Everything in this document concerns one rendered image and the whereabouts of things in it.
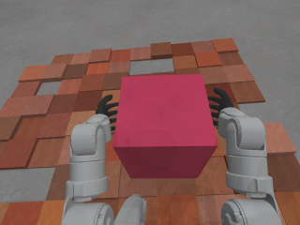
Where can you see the left robot hand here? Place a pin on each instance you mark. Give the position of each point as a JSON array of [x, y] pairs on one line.
[[102, 108]]

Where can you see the robot right forearm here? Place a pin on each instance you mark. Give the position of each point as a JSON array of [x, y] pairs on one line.
[[246, 149]]

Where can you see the robot left upper arm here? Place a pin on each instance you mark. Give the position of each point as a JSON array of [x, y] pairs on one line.
[[89, 213]]

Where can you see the carton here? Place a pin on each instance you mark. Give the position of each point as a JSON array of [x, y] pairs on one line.
[[164, 127]]

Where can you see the robot left forearm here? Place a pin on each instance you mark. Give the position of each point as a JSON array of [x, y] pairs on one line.
[[87, 151]]

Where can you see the right robot hand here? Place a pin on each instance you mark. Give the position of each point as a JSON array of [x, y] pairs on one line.
[[224, 102]]

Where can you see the robot right upper arm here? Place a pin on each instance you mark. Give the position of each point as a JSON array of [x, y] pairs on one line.
[[248, 212]]

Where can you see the left robot thigh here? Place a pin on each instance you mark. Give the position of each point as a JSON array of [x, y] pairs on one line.
[[132, 212]]

